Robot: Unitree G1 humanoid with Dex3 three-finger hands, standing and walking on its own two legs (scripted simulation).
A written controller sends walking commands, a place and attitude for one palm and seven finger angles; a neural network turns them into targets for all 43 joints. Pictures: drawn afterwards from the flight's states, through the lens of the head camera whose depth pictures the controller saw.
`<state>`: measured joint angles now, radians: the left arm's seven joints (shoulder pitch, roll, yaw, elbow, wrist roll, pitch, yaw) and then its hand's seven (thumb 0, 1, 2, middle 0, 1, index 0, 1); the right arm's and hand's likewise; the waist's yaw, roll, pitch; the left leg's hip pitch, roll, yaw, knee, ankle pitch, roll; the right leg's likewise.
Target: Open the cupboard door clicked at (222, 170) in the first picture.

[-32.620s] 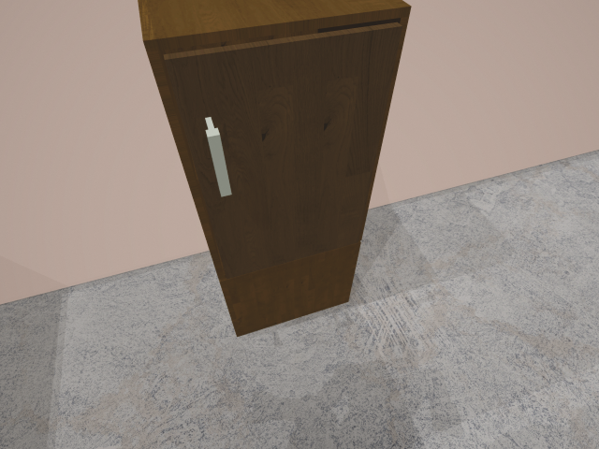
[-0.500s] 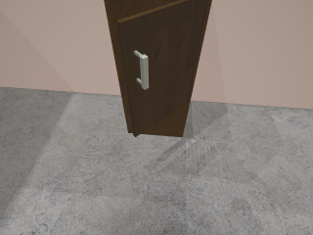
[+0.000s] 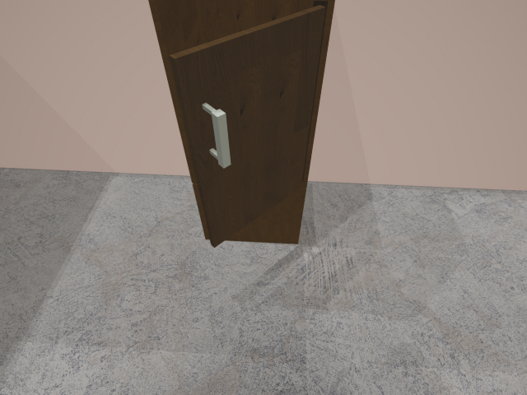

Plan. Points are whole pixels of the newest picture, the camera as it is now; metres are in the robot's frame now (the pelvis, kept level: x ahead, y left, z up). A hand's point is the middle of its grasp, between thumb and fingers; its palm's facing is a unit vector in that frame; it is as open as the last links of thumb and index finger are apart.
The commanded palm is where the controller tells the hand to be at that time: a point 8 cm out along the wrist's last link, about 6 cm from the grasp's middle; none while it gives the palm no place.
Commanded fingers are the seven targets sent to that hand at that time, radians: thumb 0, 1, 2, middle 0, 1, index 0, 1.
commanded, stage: look to check the result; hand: left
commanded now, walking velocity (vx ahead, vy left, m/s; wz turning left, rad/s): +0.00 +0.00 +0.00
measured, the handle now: (216, 136) +0.59 +0.13 +0.06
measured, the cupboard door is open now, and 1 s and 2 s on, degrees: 45 45 45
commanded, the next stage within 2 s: walk to a spot facing it in 0.60 s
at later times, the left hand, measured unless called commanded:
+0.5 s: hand out of the picture -0.01 +0.17 -0.17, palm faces +0.05 -0.98 -0.21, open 7.3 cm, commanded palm none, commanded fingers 0.00 0.90 0.90 -0.20 -0.30 -0.20 -0.30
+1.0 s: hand out of the picture +0.03 +0.20 -0.18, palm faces -0.04 -0.97 -0.23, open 7.3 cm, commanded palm none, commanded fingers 0.00 0.90 0.90 -0.20 -0.30 -0.20 -0.30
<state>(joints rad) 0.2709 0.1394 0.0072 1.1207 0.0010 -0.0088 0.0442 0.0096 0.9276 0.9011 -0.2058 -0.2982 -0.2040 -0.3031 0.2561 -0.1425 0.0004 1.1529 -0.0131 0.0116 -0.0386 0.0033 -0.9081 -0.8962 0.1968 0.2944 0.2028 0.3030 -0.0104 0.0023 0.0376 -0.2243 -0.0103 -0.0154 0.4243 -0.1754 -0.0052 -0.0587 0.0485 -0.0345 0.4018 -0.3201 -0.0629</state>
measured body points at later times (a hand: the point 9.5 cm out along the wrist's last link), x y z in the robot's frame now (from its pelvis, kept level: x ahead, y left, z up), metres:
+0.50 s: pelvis +0.01 +0.00 +0.00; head +0.03 -0.01 +0.45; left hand -0.01 +0.22 -0.16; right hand +0.03 -0.23 -0.16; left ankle +0.03 +0.13 -0.74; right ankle -0.06 -0.07 -0.74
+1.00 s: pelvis +0.01 +0.01 -0.01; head +0.03 +0.01 +0.44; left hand +0.03 +0.25 -0.16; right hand +0.01 -0.23 -0.16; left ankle +0.03 +0.13 -0.74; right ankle -0.06 -0.07 -0.74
